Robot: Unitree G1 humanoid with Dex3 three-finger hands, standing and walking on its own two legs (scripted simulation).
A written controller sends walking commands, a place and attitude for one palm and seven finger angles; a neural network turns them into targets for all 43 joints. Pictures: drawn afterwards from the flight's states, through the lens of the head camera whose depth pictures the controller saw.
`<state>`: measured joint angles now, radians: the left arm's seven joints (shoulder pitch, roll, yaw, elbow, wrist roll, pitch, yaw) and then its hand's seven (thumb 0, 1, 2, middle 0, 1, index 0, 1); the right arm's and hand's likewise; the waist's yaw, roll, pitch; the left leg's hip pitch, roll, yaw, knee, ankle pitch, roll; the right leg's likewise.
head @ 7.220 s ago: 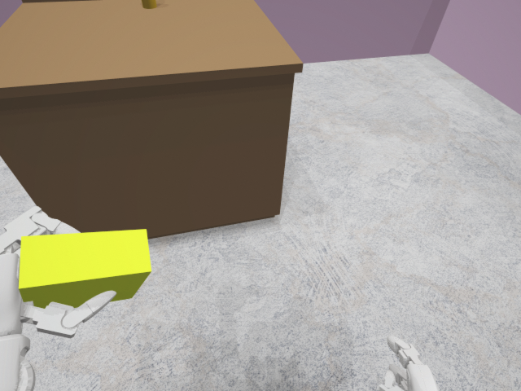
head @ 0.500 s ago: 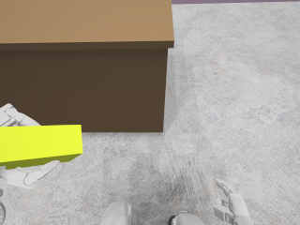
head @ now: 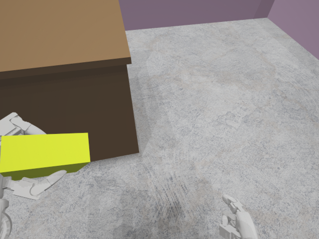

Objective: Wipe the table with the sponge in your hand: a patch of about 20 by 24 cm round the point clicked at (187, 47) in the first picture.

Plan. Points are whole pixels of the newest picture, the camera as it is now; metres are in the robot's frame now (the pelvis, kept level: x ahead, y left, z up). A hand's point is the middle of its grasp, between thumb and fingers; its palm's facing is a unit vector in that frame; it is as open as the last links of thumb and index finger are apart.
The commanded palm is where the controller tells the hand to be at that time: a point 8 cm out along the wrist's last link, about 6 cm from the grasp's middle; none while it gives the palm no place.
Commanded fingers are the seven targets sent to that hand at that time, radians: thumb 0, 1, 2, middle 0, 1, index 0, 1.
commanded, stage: turn to face it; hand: left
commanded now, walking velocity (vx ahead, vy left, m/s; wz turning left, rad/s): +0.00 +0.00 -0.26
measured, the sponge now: (58, 156) +0.23 +0.21 +0.15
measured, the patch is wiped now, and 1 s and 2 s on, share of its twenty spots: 0.00 0.00 0.00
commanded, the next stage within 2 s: take the last steps up to it in 0.08 s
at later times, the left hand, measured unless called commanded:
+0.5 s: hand (50, 176) +0.18 +0.20 +0.17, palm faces +0.34 -0.83 -0.44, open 9.5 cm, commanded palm +0.13 +0.24 +0.18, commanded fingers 0.00 0.10 1.30 -1.20 -1.60 -1.20 -1.60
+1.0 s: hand (47, 147) +0.24 +0.23 +0.16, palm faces +0.36 -0.81 -0.47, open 9.5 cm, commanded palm +0.19 +0.28 +0.18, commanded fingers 0.00 0.10 1.30 -1.20 -1.60 -1.20 -1.60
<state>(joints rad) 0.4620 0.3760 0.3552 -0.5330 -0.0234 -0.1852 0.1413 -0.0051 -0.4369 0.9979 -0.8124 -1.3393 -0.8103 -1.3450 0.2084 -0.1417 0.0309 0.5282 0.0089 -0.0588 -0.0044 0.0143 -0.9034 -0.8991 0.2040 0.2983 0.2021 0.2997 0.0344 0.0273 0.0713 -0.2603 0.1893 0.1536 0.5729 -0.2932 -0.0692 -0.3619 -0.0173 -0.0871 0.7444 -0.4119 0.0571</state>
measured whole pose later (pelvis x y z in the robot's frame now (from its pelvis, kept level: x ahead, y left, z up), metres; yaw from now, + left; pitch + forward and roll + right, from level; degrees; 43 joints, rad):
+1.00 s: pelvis +0.02 +0.00 +0.00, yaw -1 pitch +1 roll +1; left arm 0.52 0.37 0.37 -0.55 0.00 -0.25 0.16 0.00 -0.44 1.00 -0.81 -1.34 -0.81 -1.35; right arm 0.21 -0.25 -0.05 0.60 0.00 -0.06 -0.06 0.02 -0.90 -0.90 0.20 0.30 0.20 0.30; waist 0.02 -0.02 0.09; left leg -0.31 0.07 0.15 0.51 -0.22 0.00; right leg -0.23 -0.14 -0.12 0.59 -0.36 0.05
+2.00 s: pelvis +0.23 +0.10 -0.01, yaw -2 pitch +1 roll +0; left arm 0.50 0.40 0.37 -0.53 -0.03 -0.23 0.14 0.00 -0.44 1.00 -0.81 -1.34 -0.81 -1.35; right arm 0.20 -0.15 0.03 0.62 0.01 -0.09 -0.05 0.01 -0.90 -0.90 0.21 0.30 0.20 0.30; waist 0.01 0.04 0.05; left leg -0.35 0.05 0.16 0.66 -0.34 0.02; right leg -0.32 -0.06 -0.18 0.63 -0.32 -0.02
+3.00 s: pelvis +0.19 +0.10 +0.00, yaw -3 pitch -1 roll +0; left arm 0.49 0.38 0.34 -0.48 -0.03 -0.17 0.15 0.00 -0.44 1.00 -0.81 -1.34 -0.81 -1.35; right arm 0.22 -0.22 0.01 0.59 0.00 -0.05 -0.08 0.02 -0.91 -0.90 0.20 0.30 0.20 0.30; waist 0.00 -0.02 0.03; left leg -0.23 0.03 0.06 0.51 -0.25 0.00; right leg -0.28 0.01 -0.13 0.51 -0.22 -0.02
